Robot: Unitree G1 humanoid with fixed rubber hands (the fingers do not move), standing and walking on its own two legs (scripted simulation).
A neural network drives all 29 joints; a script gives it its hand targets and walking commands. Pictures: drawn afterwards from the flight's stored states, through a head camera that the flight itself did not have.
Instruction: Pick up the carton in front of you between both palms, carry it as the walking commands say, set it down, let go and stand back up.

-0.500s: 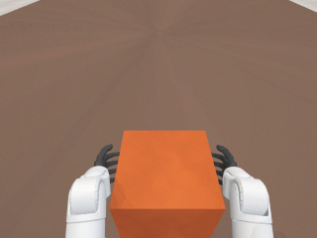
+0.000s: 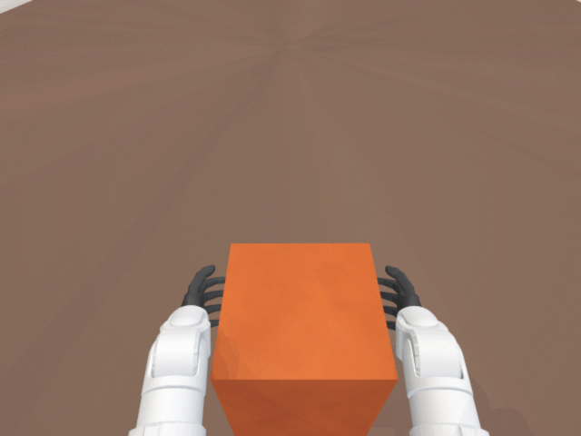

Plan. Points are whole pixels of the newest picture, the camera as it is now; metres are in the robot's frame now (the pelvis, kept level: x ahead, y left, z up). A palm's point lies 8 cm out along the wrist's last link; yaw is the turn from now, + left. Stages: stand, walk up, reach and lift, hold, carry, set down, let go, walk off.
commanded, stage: carry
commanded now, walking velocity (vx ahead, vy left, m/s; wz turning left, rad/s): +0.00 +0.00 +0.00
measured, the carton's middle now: (300, 343) +0.29 +0.00 -0.05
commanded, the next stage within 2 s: hold in 0.82 s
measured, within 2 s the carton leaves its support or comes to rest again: neither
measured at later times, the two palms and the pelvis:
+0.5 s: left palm (187, 314) +0.29 +0.16 +0.04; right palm (400, 313) +0.29 -0.14 +0.04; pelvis +0.00 +0.01 +0.00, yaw +0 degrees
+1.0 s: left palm (160, 333) +0.26 +0.19 +0.04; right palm (376, 309) +0.29 -0.11 +0.04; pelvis +0.00 +0.01 +0.01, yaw +8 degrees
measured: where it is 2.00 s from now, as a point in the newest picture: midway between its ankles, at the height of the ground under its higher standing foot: outside the picture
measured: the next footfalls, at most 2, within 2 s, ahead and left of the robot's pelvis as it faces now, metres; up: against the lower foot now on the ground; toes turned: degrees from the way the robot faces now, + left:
none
